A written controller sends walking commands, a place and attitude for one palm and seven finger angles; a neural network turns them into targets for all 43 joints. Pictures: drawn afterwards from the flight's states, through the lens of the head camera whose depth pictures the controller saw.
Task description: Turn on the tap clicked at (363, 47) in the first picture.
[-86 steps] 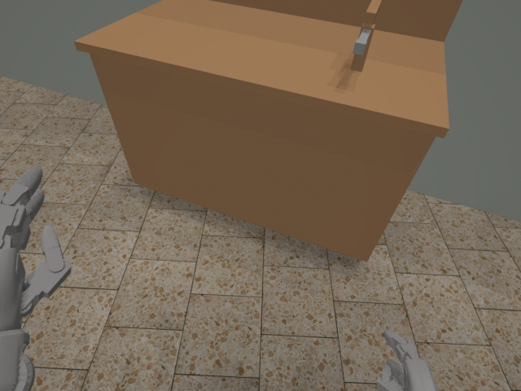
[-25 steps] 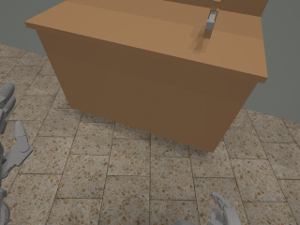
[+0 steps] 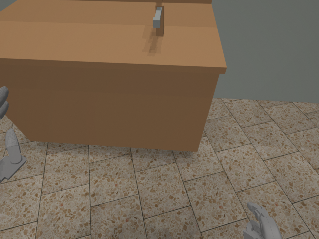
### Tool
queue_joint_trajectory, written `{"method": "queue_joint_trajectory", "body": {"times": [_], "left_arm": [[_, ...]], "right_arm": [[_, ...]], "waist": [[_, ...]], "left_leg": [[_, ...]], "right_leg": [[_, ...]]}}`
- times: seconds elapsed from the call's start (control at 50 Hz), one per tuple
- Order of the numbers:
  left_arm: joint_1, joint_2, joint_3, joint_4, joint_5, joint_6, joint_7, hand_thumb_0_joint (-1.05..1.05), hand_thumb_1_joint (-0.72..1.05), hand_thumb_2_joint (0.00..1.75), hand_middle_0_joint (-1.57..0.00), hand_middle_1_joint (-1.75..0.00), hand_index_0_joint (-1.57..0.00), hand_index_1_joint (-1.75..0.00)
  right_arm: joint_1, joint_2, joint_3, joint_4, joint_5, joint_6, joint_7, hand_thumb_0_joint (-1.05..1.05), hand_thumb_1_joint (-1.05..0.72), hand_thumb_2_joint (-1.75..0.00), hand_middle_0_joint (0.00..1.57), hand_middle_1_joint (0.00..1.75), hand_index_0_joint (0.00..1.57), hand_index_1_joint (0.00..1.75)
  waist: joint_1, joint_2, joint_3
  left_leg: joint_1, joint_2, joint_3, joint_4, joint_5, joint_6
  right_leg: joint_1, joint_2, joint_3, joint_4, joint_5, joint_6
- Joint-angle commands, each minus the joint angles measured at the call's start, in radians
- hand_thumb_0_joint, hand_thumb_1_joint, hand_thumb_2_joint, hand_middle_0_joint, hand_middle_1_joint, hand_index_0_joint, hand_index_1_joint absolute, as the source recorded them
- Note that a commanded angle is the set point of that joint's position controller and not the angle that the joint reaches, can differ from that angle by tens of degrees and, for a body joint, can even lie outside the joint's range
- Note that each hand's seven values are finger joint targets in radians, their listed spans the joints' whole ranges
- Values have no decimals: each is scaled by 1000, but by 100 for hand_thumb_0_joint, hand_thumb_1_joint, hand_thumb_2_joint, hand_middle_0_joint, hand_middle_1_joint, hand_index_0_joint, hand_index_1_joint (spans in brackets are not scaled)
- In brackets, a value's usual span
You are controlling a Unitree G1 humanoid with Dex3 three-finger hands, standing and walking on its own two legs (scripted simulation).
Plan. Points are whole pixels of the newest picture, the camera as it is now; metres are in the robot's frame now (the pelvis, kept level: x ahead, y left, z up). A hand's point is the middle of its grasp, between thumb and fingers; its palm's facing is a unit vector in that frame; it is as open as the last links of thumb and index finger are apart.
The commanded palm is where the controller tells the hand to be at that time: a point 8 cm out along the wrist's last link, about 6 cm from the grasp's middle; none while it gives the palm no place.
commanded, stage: turn to face it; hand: left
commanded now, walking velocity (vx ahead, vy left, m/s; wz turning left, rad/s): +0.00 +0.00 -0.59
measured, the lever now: (156, 22) +0.81 +0.07 +0.15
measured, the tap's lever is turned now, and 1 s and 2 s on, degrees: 0 0 0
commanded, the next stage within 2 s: take the last steps up to it in 0.50 s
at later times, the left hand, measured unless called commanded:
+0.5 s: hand (95, 137) +0.27 +0.15 +0.17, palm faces +0.18 -0.86 -0.47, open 7.5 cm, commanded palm +0.20 +0.21 +0.18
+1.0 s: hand (104, 144) +0.26 +0.13 +0.16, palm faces +0.16 -0.92 -0.34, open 7.5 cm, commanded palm +0.22 +0.17 +0.18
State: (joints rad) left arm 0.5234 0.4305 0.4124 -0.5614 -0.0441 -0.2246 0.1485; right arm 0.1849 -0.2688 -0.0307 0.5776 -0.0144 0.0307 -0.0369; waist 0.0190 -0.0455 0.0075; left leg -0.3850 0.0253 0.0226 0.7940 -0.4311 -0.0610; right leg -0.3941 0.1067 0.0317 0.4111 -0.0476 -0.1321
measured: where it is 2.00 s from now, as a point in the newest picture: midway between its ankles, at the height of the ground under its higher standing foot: outside the picture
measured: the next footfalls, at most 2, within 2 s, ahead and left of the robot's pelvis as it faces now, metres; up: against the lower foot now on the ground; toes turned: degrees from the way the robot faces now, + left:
left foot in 0.14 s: +0.00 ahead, +0.16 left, +0.00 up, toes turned +0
right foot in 0.44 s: +0.02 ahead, -0.15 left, +0.00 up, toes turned -19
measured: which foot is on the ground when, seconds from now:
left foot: up 0.00-0.12, down 0.14-0.46, up 0.48-0.74, down 0.76-1.00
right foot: down 0.00-0.16, up 0.18-0.42, down 0.44-0.78, up 0.80-1.00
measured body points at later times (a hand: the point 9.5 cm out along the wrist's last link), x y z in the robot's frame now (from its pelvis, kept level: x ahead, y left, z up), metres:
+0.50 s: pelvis -0.03 -0.02 -0.02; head +0.01 -0.05 +0.43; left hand +0.26 +0.19 +0.19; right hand +0.08 -0.26 -0.13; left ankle -0.04 +0.15 -0.71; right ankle -0.02 -0.13 -0.74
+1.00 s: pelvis -0.02 -0.04 +0.00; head -0.05 -0.03 +0.45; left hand +0.24 +0.18 +0.18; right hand +0.03 -0.29 -0.09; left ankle +0.01 +0.09 -0.74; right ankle -0.06 -0.15 -0.70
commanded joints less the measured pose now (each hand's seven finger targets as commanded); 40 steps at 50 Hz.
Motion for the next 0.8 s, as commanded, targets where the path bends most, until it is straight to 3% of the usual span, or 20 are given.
{"method": "queue_joint_trajectory", "body": {"times": [0.0,0.04,0.1,0.14,0.16,0.2,0.26,0.32,0.4,0.42,0.44,0.46,0.48,0.5,0.56,0.66,0.72,0.74,0.76,0.78], "left_arm": [[-58,91,54,-15,1,-2,18,0,90,90,-20,-30,-20,-30],[-94,90,34,-35,6,4,15,0,90,90,-20,-30,-20,-30],[-161,110,17,-141,11,-8,10,0,90,90,-20,-30,-20,-30],[-190,131,48,-214,21,-22,3,0,90,90,-20,-30,-20,-30],[-224,187,85,-275,40,-31,8,0,90,90,-20,-30,-20,-30],[-110,148,91,-219,44,-16,1,0,90,90,-20,-30,-20,-30],[-164,94,35,-263,29,-3,-2,0,90,90,-20,-30,-20,-30],[-194,75,9,-150,27,-7,4,0,90,90,-20,-30,-20,-30],[-239,91,28,-64,36,-16,-1,0,90,90,-20,-30,-20,-30],[-230,121,50,-66,42,-24,3,0,90,90,-20,-30,-20,-30],[-180,162,94,-67,43,-33,15,0,90,90,-20,-30,-20,-30],[-95,158,118,-35,36,-35,22,0,90,90,-20,-30,-20,-30],[-78,162,109,-116,21,-28,18,0,90,90,-20,-30,-20,-30],[-19,186,153,-175,13,-43,20,0,90,90,-20,-30,-20,-30],[79,190,201,-268,3,-72,22,0,90,90,-20,-30,-20,-30],[56,174,185,-258,4,-65,43,0,90,90,-20,-30,-20,-30],[33,130,136,-160,12,-55,50,0,90,90,-20,-30,-20,-30],[11,112,121,-135,11,-58,46,0,90,90,-20,-30,-20,-30],[-2,73,92,-113,15,-64,40,0,90,90,-20,-30,-20,-30],[-50,88,88,-96,30,-70,41,0,90,90,-20,-30,-20,-30]], "right_arm": [[-70,-57,-8,-175,28,-13,4,0,-90,-90,20,30,20,30],[-66,-66,-13,-188,33,0,7,0,-90,-90,20,30,20,30],[-48,-72,-9,-204,27,3,5,0,-90,-90,20,30,20,30],[-78,-84,-12,-224,13,-16,-1,0,-90,-90,20,30,20,30],[-86,-52,-18,-236,20,-42,-2,0,-90,-90,20,30,20,30],[-75,-34,-22,-206,15,-56,7,0,-90,-90,20,30,20,30],[-45,-47,-23,-180,24,-80,19,0,-90,-90,20,30,20,30],[-7,-62,-17,-163,22,-111,19,0,-90,-90,20,30,20,30],[-5,-69,-26,-148,29,-131,21,0,-90,-90,20,30,20,30],[-1,-54,-26,-150,34,-129,24,0,-90,-90,20,30,20,30],[-35,-25,-18,-172,32,-129,20,0,-90,-90,20,30,20,30],[-55,-24,-13,-163,25,-123,19,0,-90,-90,20,30,20,30],[-72,-39,-32,-168,37,-110,17,0,-90,-90,20,30,20,30],[-76,-18,-17,-176,33,-99,12,0,-90,-90,20,30,20,30],[-108,2,14,-169,22,-63,18,0,-90,-90,20,30,20,30],[-80,-33,-13,-144,18,-90,-11,0,-90,-90,20,30,20,30],[-33,-49,-18,-126,16,-102,-37,0,-90,-90,20,30,20,30],[-34,-74,-25,-132,11,-103,-49,0,-90,-90,20,30,20,30],[-52,-89,-29,-139,16,-102,-53,0,-90,-90,20,30,20,30],[-48,-72,-21,-134,21,-109,-50,0,-90,-90,20,30,20,30]], "waist": [[14,-105,-163],[13,-129,-158],[-10,-5,-167],[7,254,-91],[23,281,-93],[23,267,-74],[5,283,4],[-26,293,6],[-17,226,-79],[-21,89,-140],[-4,-145,-183],[3,-197,-206],[0,-196,-228],[4,-105,-211],[-22,-21,-237],[-15,-68,-220],[-41,36,-174],[-41,174,-120],[-31,364,-52],[-42,344,-6]], "left_leg": [[38,-19,17,-116,-44,18],[93,-16,20,-202,-58,35],[278,50,-8,-439,22,80],[315,357,-292,-570,42,208],[283,459,-314,-572,204,249],[132,405,-120,-528,222,221],[212,339,61,-447,495,163],[246,316,85,-369,732,114],[224,260,150,-93,720,65],[112,202,176,80,577,41],[-121,73,160,289,64,7],[-214,54,46,426,-216,1],[-175,83,-53,443,-189,7],[-172,89,-65,430,-142,7],[-93,77,-22,244,-48,5],[45,40,33,-63,11,36],[257,28,55,-354,67,66],[261,123,-94,-481,-78,119],[272,294,-322,-578,-201,187],[173,384,-431,-634,-196,261]], "right_leg": [[152,-269,376,-211,-308,86],[135,-262,382,-221,-323,88],[43,-195,329,-94,-287,118],[-193,-45,137,307,-346,173],[-221,-60,57,591,-377,184],[-177,-89,21,812,-367,180],[-211,-131,-61,621,-341,196],[-62,-92,-146,331,-321,196],[204,-70,-199,24,-75,177],[349,-179,-81,33,219,124],[501,-356,205,80,730,13],[496,-470,298,84,881,-47],[437,-460,315,65,704,-33],[393,-441,281,53,542,-38],[284,-365,158,24,280,-26],[182,-346,191,-71,-182,-24],[55,-260,145,-15,-475,39],[-34,-172,101,121,-535,79],[-160,-74,-34,320,-521,122],[-169,-60,-80,553,-491,138]]}}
